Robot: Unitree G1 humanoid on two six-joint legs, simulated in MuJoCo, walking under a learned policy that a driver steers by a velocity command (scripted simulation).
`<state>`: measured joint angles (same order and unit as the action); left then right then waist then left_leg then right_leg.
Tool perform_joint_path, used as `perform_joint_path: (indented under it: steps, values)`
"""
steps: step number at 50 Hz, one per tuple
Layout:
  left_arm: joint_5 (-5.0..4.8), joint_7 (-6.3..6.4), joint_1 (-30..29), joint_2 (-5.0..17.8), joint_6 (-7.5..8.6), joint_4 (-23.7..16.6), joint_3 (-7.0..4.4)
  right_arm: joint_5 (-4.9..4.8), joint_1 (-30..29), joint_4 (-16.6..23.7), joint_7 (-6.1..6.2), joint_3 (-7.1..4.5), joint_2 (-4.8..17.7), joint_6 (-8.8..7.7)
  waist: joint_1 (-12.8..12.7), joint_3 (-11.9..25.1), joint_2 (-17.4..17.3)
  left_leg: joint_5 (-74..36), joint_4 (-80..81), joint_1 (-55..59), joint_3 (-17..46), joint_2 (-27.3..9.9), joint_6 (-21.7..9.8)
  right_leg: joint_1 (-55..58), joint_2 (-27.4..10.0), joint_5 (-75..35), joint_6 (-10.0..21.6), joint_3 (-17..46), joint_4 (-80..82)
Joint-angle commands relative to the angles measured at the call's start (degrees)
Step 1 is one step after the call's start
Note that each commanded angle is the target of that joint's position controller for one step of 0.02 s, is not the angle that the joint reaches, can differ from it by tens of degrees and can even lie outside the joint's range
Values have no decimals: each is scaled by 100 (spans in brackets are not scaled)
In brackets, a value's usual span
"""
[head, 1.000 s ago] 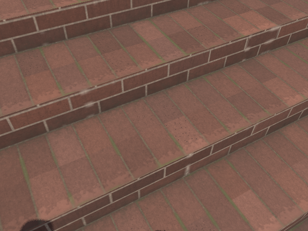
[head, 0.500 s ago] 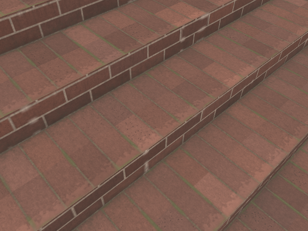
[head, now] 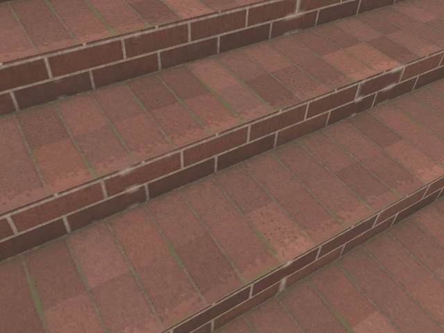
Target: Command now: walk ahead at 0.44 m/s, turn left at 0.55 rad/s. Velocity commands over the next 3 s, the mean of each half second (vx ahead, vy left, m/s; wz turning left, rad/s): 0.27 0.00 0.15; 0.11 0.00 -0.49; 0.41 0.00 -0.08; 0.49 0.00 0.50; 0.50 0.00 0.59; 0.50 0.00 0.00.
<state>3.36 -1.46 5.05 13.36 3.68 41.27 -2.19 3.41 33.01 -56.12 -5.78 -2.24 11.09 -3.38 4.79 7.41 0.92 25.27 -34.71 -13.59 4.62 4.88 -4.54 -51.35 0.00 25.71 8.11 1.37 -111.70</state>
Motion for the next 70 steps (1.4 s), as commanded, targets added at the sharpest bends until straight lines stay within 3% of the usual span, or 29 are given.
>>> perform_joint_path:
  steps: [1, 5, 7, 10, 11, 12, 13, 14, 15, 16, 17, 21, 25, 31, 34, 35, 36, 37, 39, 46, 55, 62, 63, 64, 65, 66, 67, 68, 70]
  values:
    - [-87, 69, -1011, -374, 104, -718, 379, 217, -258, -73, 38, 230, -59, 131, -344, -1029, -784, -273, 1690, -209, 2496, -1628, -1296, -3003, -101, 30, 394, 97, -1441]
    - [-199, 36, -2159, -67, -134, -1234, 596, 359, -56, -392, 197, 281, 326, -178, -102, -946, -137, -293, 2399, -1067, 1964, -1172, -894, -2243, -534, -1337, 113, -512, 1336]
    - [-37, -114, -3250, -451, -428, -1737, 741, -121, -395, -17, 136, 241, 591, -341, -386, -902, -646, -3345, 3557, -3449, 1830, -1275, -1191, 1296, -182, -128, -390, -1628, 2918]
    - [-105, -310, -1607, 163, -498, -856, 537, -240, 19, -57, -58, -42, 1390, -507, -692, -120, -1351, -10667, 1801, 315, 862, -1545, -714, 1193, 509, -953, -287, -1602, 4743]
    - [-63, -271, -565, 296, -431, -412, 453, -47, 112, -116, -130, -193, 1489, -484, -776, 438, -1213, -11374, 709, 848, 687, -1551, -447, 1981, 531, -1211, -68, -1088, 5287]
    - [-85, -262, 789, 412, -401, 26, 397, 398, 1028, -287, -113, -121, 795, -434, -801, 2302, 51, -9821, -1070, -463, 918, -1046, -231, 4813, -246, -2544, 1038, 1123, 5897]
    - [-22, -226, 2331, 844, -433, 572, 181, 464, 789, -104, -155, -125, 456, -274, -1449, 2647, 1596, -3877, -3128, -2382, 1041, 160, 30, 6296, -1521, -1773, 2027, 4027, 8019]
    - [187, -125, 2587, 1003, -340, 686, 68, -56, -291, -28, -219, -356, 590, -143, -1619, 1108, 1579, -2013, -6504, -2970, 1503, 722, 146, 4402, -1700, -1082, 1895, 5286, 9101]
    - [-630, 186, 659, 698, -180, 785, -88, -158, -739, 633, 333, -217, 128, -275, -647, 375, 397, -1171, -7325, -2769, 372, -14, 230, 3628, -1743, -1935, 1491, 3703, 8498]
    - [-571, 321, 717, 314, -90, 972, -26, -94, -1366, 979, 564, -133, 32, -269, -679, -184, -294, -642, -7461, -3263, 192, -176, 161, 2976, -1544, -2248, 1314, 3054, 8325]
    - [45, 52, 365, -239, 89, 1001, 278, -141, -1511, 790, 268, -12, 0, -103, -659, 347, -574, -1540, -7714, -3733, 1151, -77, -179, 2927, -1496, -2097, 1277, 3370, 8702]
    - [-159, -80, -463, -916, 338, 1185, 459, 46, -1762, 1168, 202, 179, -150, 110, 350, 219, -321, -1235, -5299, -3457, 507, -806, -86, 2430, -473, -3659, 437, 692, 8888]
    - [-87, 9, -936, 1085, 541, 184, -85, -133, -1850, 1126, 298, -54, 772, -6, 198, 292, 181, -1031, -3637, -560, -753, -359, 997, 978, -163, -4380, 622, -29, 9773]
    - [-311, -176, 81, 685, 352, 72, -249, -182, -2188, 1533, 667, -43, 623, 191, -346, 69, 474, -794, -267, -857, -141, -645, 908, 3718, -1362, -4584, 1216, 1749, 8863]
    - [-297, -116, 981, 432, 75, 309, -203, -384, -2316, 1838, 715, -200, 951, -8, -591, 389, 291, -2554, 1520, 344, -290, -650, 20, 3978, -816, -3722, 524, 1700, 8093]
    - [-249, -83, 1304, 18, 53, 139, -95, -341, -2481, 2020, 809, -318, 1408, -130, -914, 1025, -965, -5300, 1043, 1720, 907, -1926, -1412, 2726, 4, -2155, -266, 656, 7004]
    - [-185, -84, 703, 231, 82, 9, -116, -89, -2380, 2019, 755, -414, 1366, -227, -402, 388, -1508, -5488, 1479, 1972, 2264, -2996, -2243, 911, 594, 404, -814, 251, 6279]
    - [-181, -56, 299, 572, 51, 3, -208, 19, -2187, 1934, 778, -386, 1104, -307, -180, 235, -844, -5393, 1648, 1692, 2015, -3109, -1998, 627, 204, 1124, -929, 377, 4304]
    - [-278, 59, 614, 830, -46, 183, -355, -9, -2732, 2120, 689, -220, 666, -277, -527, -74, -451, -5037, 1791, 1019, 898, -2583, -1264, 654, 82, 262, -1135, 736, 3324]
    - [-305, -74, -130, 615, 74, 102, -342, 3, -1240, 1718, 557, 29, 460, 35, 118, -532, -704, -954, 2570, 1775, -162, -2096, -1066, -633, 186, -1181, -1019, 464, 3473]
    - [-152, -339, -299, -108, -224, 172, 107, 237, -1065, 964, 384, 197, 347, -223, -281, -546, -603, -3126, 2830, 1836, -1347, -2581, -980, -508, -741, -1807, -613, -5, 4537]
    - [-34, -318, -899, -111, -321, 25, 253, 30, -696, 454, 282, -30, 782, -246, -209, -920, -682, -3111, 2656, 1878, -1248, -2547, -736, 1140, -473, -1082, -291, -525, 7277]
    - [-92, -217, -144, 284, -124, 15, -6, -378, -498, 172, 519, -165, 961, -189, -531, -1167, -768, -4703, 1447, 1685, -1592, -2121, -354, 2077, 84, -880, -362, -1319, 7954]
    - [-125, -134, 901, 289, 43, 440, -77, -458, -450, 149, 615, -138, 934, -198, -904, -513, -801, -5725, 92, 950, -1656, -1826, -194, 3941, 322, -1936, -376, -1276, 8395]
    - [-87, -6, 2006, 555, -24, 1027, -181, 495, -136, 139, 197, 134, 289, -149, -1285, 1007, 12, -3129, -621, -621, -1262, -1716, 52, 6613, -615, -3457, 278, -15, 7792]
    - [76, 100, 3550, 1711, -19, 1432, -474, 262, 60, 571, -94, 243, -310, -186, -1254, 1797, 1111, 310, -2350, -2361, -1352, -564, 207, 8592, -2036, -4760, 1264, 1931, 8384]
    - [130, -2, 4475, 1868, -24, 1762, -618, 26, -292, 533, -235, 126, -61, -277, -1736, 1384, 1325, 360, -4980, -3085, -311, -326, 149, 8095, -2612, -4447, 1412, 3284, 9190]
    - [133, -25, 3945, 1602, 12, 1949, -628, -143, -857, 445, -238, 5, 64, -344, -1629, 10, 1318, -6, -6819, -4198, 154, -428, -57, 6815, -2465, -2470, 995, 2641, 9310]
    - [-91, -29, 1881, 5, 10, 1521, -132, -53, -1564, 553, -37, 21, -82, -366, -819, -600, 687, -687, -8592, -4541, 217, -784, -812, 4256, -2013, -776, 426, 1464, 9157]
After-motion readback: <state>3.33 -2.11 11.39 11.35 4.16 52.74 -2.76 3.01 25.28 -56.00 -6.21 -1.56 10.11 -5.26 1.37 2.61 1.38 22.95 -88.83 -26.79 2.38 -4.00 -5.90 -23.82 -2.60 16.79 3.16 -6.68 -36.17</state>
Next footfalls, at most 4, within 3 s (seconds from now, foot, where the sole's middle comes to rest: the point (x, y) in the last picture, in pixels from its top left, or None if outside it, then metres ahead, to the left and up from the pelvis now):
0.22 right None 0.30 -0.07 -0.60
0.66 left None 0.26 0.14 -0.60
1.30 right None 0.42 -0.24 -0.60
1.72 left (248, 244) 0.67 -0.11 -0.44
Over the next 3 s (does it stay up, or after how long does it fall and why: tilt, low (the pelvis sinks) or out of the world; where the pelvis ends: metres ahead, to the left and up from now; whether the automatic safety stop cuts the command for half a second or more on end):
stays up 1.17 -0.11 0.48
